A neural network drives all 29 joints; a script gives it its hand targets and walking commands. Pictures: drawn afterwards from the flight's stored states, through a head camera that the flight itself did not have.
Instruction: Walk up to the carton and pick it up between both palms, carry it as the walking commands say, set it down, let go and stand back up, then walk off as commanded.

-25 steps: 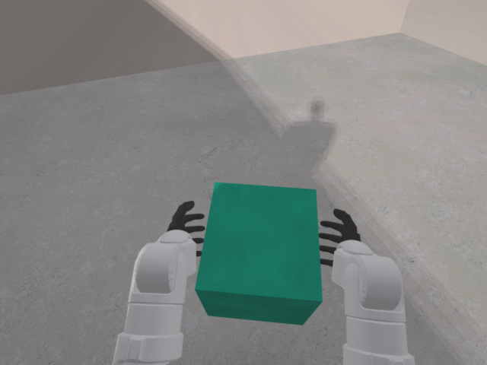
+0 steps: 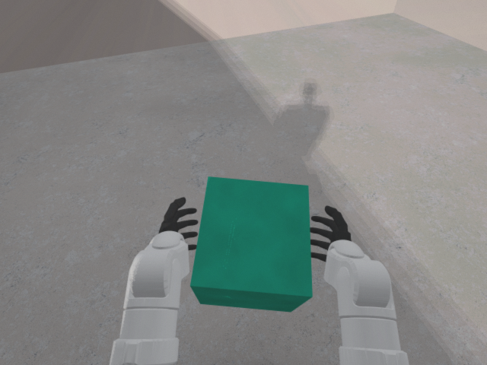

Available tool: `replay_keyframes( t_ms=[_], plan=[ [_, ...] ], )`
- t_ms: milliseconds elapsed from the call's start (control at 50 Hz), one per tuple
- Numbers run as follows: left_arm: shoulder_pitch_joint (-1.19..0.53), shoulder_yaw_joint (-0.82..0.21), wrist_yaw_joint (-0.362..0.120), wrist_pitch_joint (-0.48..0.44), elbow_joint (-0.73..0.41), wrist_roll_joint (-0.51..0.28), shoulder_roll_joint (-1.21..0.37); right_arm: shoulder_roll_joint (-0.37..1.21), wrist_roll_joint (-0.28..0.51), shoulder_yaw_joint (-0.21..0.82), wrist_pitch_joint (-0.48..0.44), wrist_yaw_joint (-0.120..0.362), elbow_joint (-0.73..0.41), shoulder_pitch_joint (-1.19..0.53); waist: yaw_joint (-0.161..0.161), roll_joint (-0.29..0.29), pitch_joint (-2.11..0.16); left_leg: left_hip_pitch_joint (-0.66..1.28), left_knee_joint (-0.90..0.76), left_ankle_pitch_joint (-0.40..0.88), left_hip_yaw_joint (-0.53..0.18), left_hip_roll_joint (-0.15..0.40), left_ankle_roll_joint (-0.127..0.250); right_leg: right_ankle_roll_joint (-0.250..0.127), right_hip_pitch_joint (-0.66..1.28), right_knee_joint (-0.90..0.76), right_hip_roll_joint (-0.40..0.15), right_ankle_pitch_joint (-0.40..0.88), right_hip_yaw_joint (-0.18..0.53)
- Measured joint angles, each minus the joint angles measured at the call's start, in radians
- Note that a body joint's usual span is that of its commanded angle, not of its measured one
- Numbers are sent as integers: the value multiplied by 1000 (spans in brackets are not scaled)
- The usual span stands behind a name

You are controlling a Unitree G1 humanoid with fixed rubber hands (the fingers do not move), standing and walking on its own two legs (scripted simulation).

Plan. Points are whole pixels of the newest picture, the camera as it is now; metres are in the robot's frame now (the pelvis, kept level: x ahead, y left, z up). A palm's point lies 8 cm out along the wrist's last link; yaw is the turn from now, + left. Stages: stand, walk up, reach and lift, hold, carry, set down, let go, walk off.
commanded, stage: carry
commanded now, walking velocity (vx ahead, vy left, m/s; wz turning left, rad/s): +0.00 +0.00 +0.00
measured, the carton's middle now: (251, 247) +0.34 +0.00 -0.02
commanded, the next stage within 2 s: hold in 1.94 s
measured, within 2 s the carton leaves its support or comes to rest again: neither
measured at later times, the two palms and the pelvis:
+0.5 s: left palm (174, 251) +0.28 +0.13 +0.06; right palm (342, 259) +0.27 -0.14 +0.06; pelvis -0.01 +0.00 +0.00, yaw +0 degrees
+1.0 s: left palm (175, 255) +0.28 +0.13 +0.05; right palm (339, 261) +0.28 -0.14 +0.05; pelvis -0.01 +0.00 +0.00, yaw +0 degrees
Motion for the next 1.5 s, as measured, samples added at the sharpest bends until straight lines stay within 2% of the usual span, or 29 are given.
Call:
replay_keyframes(
  t_ms=[240,340,520,660,760,820,1020,1140,1260,1500],
  plan=[
    [5,0,-18,-46,75,0,1,-3,-15,0,-1,3,3,17,0,0,-31,0,-3,8,0,0,-1,-1,0,-2,0,7,0],
    [3,0,-21,-75,133,0,1,-4,-48,-1,-38,10,64,20,0,0,-31,1,-7,13,0,0,-1,0,0,-6,0,13,0],
    [8,0,-33,-140,172,0,2,-7,-54,-1,-84,19,69,33,0,0,-31,1,-11,14,0,0,-1,0,2,-13,1,16,0],
    [25,-7,-34,-109,103,0,6,-7,-40,4,-92,22,62,33,0,0,-30,1,-13,14,0,0,-1,1,2,-16,1,17,0],
    [25,-7,-36,-136,165,2,6,-7,-63,2,-94,29,78,33,0,0,-33,1,-13,14,0,0,-1,1,2,-17,1,17,0],
    [25,-9,-45,-165,220,7,6,-6,-95,-8,-128,38,140,27,0,0,-36,1,-14,14,0,0,-1,1,2,-17,1,17,0],
    [30,-12,-45,-173,198,15,8,-7,-91,-9,-168,48,162,28,-1,0,-32,1,-15,15,0,0,-1,1,2,-18,1,17,0],
    [30,-12,-51,-204,237,22,8,-7,-98,-11,-169,49,163,27,-1,0,-35,1,-15,15,0,0,-1,1,2,-18,1,17,0],
    [33,-12,-51,-197,207,22,8,-7,-92,-11,-182,56,160,27,-1,0,-36,1,-15,16,0,0,-1,1,2,-18,1,18,0],
    [34,-8,-66,-225,251,34,9,-7,-112,-13,-198,65,186,28,-1,-1,-45,1,-15,20,0,0,-1,1,3,-20,1,24,0]
  ],
)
